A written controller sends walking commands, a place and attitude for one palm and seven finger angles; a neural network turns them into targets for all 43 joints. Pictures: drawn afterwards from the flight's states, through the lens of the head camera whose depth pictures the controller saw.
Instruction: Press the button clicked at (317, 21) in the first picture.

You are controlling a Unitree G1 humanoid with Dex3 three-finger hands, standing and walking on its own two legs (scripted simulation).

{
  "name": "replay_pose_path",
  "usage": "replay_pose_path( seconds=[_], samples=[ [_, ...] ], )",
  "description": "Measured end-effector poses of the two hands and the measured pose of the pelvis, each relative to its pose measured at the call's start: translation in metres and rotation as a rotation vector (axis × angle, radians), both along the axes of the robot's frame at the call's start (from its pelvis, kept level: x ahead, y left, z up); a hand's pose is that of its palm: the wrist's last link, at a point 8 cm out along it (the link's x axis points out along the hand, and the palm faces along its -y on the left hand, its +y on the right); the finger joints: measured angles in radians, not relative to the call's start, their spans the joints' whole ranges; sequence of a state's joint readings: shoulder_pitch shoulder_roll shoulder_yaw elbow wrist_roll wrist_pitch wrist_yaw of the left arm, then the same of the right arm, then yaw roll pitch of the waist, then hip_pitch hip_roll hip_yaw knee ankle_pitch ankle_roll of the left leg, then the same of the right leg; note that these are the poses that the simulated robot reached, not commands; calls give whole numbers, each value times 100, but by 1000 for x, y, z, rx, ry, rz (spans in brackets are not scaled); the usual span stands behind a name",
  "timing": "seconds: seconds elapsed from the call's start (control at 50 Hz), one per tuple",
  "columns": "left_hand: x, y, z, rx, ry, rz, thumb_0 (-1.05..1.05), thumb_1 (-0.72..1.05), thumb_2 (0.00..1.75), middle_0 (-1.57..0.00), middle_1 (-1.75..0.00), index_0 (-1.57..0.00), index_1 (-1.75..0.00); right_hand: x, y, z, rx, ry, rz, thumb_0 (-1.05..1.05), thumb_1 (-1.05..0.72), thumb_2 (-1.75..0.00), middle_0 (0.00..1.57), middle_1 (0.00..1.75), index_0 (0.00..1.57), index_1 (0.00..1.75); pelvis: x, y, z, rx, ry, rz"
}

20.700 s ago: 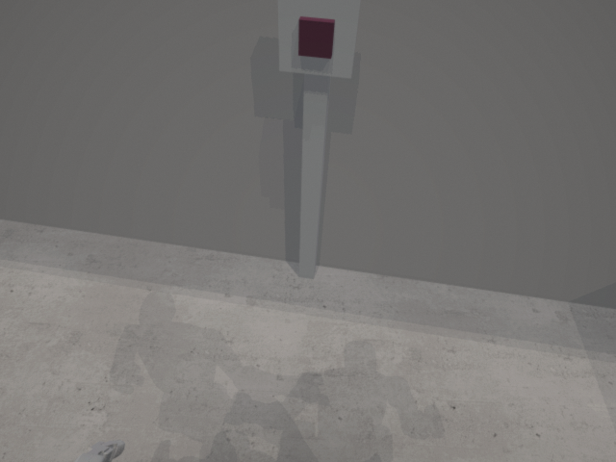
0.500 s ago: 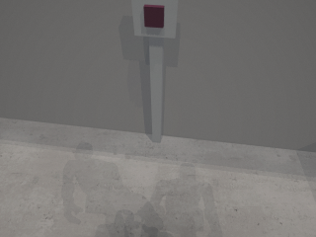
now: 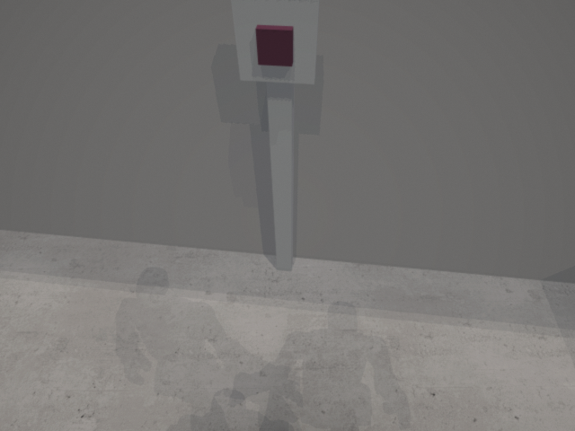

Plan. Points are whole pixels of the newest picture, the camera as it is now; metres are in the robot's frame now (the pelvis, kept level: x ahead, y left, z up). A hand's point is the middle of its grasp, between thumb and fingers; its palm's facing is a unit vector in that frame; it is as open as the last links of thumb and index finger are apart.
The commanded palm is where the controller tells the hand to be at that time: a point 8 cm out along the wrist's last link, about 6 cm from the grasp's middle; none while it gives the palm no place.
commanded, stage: let the arm hang, fingers relaxed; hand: left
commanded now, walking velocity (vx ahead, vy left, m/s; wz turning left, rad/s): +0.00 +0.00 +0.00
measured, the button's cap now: (275, 45) +0.79 +0.07 +0.16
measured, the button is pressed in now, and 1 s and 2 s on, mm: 0 0 0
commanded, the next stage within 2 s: stand and wait in 0.04 s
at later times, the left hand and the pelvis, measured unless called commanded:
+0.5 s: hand out of the picture +0.11 +0.23 -0.15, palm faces -0.01 -0.94 -0.34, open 7.4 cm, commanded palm none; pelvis +0.03 -0.01 +0.00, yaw +0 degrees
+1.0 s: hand out of the picture +0.12 +0.21 -0.15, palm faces -0.04 -0.95 -0.32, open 7.4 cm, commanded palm none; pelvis +0.03 -0.03 +0.00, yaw -1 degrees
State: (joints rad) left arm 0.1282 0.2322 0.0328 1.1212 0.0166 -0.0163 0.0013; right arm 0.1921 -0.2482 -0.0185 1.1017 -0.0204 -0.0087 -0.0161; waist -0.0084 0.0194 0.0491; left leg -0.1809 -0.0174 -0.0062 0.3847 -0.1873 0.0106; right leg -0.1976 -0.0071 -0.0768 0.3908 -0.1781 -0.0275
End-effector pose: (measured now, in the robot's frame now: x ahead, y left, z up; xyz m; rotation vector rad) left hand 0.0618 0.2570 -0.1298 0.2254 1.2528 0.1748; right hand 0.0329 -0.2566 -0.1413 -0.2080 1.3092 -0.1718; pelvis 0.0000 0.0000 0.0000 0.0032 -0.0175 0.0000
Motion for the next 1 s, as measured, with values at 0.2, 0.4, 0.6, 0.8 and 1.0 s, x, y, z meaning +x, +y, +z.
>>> replay_pose_path(
  seconds=[0.2, 0.4, 0.6, 0.8, 1.0],
  samples=[
    [17, 12, 8, 44, 7, -7, 1, 90, 90, -20, -30, -21, -30, 42, -23, 8, -39, -45, 27, 0, -91, -90, 20, 30, 20, 30, 14, -5, 3, 1, 3, -3],
    [36, 18, 16, 80, -6, -15, 1, 90, 90, -20, -30, -21, -30, 63, -38, 11, -56, -56, 38, 0, -91, -90, 20, 30, 20, 30, 26, -12, 4, 2, 5, -5],
    [54, 10, 19, 81, -29, -35, 1, 90, 90, -20, -30, -21, -30, 64, -44, 10, -54, -47, 29, 0, -91, -90, 20, 30, 20, 30, 33, -18, 4, 2, 4, -11],
    [59, -1, 16, 67, -31, -48, 1, 90, 90, -20, -30, -21, -30, 52, -48, 9, -53, -21, 11, 0, -91, -90, 20, 30, 20, 30, 35, -23, 4, 2, 1, -18],
    [53, -5, 14, 63, -13, -49, 1, 90, 90, -20, -30, -21, -30, 40, -50, 8, -50, 3, -5, 0, -91, -90, 20, 30, 20, 30, 34, -26, 4, 2, -1, -24]
  ],
)
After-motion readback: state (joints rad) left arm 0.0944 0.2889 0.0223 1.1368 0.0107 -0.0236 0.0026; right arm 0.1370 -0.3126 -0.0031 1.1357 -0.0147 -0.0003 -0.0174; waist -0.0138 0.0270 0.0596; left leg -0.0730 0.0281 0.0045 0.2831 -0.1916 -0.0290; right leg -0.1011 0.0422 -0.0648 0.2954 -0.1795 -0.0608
